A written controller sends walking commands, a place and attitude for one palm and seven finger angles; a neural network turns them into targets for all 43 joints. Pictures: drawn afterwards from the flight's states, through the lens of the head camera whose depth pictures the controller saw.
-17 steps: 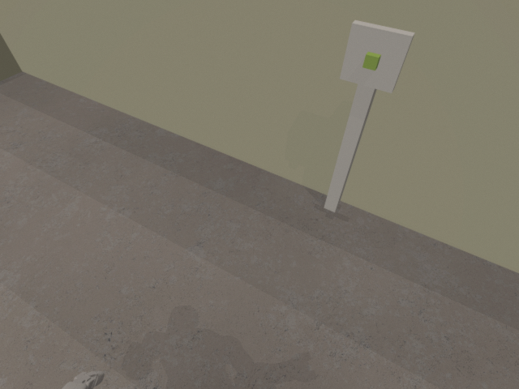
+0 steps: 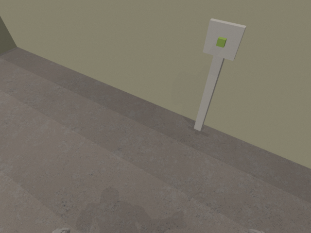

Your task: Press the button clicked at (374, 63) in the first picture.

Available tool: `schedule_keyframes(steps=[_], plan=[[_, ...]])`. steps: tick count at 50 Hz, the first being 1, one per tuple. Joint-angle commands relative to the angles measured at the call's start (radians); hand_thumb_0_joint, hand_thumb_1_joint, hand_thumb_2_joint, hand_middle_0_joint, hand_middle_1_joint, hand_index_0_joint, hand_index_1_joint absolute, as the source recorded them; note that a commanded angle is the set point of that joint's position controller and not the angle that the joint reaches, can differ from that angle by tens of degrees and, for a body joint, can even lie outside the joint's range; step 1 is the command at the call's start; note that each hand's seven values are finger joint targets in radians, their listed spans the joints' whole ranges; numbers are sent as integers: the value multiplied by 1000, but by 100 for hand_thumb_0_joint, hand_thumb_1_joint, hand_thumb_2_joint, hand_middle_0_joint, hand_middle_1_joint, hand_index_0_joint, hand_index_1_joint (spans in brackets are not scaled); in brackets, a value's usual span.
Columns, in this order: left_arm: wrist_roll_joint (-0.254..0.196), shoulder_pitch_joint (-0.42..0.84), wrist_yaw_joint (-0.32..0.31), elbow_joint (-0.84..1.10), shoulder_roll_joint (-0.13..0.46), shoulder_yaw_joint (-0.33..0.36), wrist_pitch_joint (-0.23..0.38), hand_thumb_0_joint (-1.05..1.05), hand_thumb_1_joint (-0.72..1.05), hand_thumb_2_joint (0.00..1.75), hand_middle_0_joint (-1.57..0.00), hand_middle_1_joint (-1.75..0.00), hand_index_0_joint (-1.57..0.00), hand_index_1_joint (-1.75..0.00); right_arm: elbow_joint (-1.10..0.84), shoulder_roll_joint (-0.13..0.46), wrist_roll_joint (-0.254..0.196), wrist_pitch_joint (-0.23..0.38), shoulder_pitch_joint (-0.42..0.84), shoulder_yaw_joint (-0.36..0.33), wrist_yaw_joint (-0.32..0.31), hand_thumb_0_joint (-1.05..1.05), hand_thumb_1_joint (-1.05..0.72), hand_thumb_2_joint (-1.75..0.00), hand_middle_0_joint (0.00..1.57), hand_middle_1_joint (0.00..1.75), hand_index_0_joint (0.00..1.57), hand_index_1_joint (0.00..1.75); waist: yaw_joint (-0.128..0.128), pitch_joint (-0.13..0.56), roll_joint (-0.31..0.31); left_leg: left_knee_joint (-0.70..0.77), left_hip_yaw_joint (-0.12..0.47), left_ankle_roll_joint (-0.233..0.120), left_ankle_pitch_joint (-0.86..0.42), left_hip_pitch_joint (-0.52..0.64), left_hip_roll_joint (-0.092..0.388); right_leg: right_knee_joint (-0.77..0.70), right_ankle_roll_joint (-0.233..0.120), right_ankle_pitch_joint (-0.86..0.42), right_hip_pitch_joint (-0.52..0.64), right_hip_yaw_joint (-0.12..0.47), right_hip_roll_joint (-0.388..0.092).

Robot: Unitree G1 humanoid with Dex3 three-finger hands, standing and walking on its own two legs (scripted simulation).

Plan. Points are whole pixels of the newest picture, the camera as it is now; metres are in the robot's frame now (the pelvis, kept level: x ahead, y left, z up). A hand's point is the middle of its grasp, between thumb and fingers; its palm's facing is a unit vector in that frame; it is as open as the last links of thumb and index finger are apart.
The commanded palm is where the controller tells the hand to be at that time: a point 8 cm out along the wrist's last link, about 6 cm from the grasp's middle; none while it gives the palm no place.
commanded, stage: stand and wait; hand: left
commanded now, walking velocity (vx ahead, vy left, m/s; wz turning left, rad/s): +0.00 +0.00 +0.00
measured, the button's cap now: (221, 41) +1.04 -0.28 +0.02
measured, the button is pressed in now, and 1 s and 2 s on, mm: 0 0 0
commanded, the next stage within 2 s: look at it before walking up in 0.48 s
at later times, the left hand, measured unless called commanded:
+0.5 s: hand out of the picture +0.06 +0.24 -0.15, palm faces -0.03 -0.94 -0.35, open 7.4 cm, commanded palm none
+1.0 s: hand out of the picture +0.04 +0.23 -0.15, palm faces -0.04 -0.94 -0.33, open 7.4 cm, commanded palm none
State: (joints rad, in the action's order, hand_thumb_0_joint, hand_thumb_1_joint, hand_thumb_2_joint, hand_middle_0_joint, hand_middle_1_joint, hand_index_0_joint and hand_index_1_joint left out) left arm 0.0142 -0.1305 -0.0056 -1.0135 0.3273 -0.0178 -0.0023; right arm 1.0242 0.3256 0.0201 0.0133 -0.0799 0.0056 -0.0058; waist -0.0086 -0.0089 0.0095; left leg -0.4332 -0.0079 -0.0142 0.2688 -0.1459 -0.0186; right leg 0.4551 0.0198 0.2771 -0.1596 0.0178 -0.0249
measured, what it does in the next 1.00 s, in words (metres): stands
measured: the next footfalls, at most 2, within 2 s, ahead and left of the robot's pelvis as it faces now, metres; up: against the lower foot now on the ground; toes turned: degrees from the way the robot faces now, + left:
none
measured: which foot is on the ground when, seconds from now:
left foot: down 0.00-1.00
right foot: down 0.00-1.00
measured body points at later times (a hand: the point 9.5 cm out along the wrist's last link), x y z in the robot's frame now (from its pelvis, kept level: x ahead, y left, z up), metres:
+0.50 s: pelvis -0.02 -0.01 +0.00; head -0.02 -0.02 +0.45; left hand +0.06 +0.28 -0.12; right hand +0.05 -0.31 -0.13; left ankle -0.02 +0.11 -0.74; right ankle -0.02 -0.13 -0.74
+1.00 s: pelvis -0.02 -0.02 +0.01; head -0.02 -0.02 +0.45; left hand +0.05 +0.28 -0.13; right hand +0.04 -0.31 -0.13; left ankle -0.02 +0.11 -0.74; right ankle -0.02 -0.13 -0.74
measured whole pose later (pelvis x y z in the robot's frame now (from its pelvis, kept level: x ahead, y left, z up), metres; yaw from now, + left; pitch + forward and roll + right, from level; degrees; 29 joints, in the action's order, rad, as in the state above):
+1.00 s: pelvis -0.02 -0.02 +0.01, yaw +0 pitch -1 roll +0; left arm 0.01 -0.15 0.00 -1.09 0.34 -0.01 0.01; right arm 1.12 0.34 0.01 0.01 -0.13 0.01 0.00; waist 0.00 -0.03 0.00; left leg -0.36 0.00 0.01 0.19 -0.14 0.01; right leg 0.38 0.00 0.20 -0.16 0.01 0.00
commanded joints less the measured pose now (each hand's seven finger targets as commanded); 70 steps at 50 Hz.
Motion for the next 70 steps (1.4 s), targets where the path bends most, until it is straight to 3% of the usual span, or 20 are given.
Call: schedule_keyframes(steps=[1, 13, 38, 65, 67, 70], plan=[[-4, 45, -11, 63, 214, 58, 24, 0, 90, 90, -20, -30, -20, -30, -58, 212, -7, 24, 43, -52, -13, 0, -90, -90, 20, 30, 20, 30, 10, 77, -6, 59, 87, -25, -301, 28, 128, -52, -51, -294, 33, 65, -93], [-6, 39, -8, 20, 224, 54, 28, 0, 90, 90, -20, -30, -20, -30, -9, 219, -12, 21, 23, -44, -10, 0, -90, -90, 20, 30, 20, 30, 7, 49, 3, 92, 96, -18, -206, 16, 130, -102, -54, -223, 27, 84, -98], [-3, 36, -4, -2, 221, 51, 30, 0, 90, 90, -20, -30, -20, -30, 26, 217, -11, 20, -2, -41, -6, 0, -90, -90, 20, 30, 20, 30, 9, 19, 3, 123, 103, -10, -126, 4, 131, -155, -54, -91, -18, 109, -94], [-3, 24, -6, -15, 220, 50, 32, 0, 90, 90, -20, -30, -20, -30, 32, 220, -13, 23, 8, -40, -8, 0, -90, -90, 20, 30, 20, 30, 7, 38, -9, 128, 101, -10, -208, 34, 140, -142, -51, -213, 16, 91, -97], [-4, -40, -8, -39, 105, 28, 10, 0, 90, 90, -20, -30, -20, -30, 55, 107, -5, 8, -51, -14, -5, 0, -90, -90, 20, 30, 20, 30, 8, 44, -6, 104, 63, 11, -96, 48, 137, -131, -40, -89, -8, 102, -82], [6, -72, 10, -13, 106, 43, -14, 0, 90, 90, -20, -30, -20, -30, 38, 115, 2, -6, -96, -30, -3, 0, -90, -90, 20, 30, 20, 30, 9, -70, -10, 109, 59, -3, 234, -36, 145, -111, -57, 220, -133, 140, -40]])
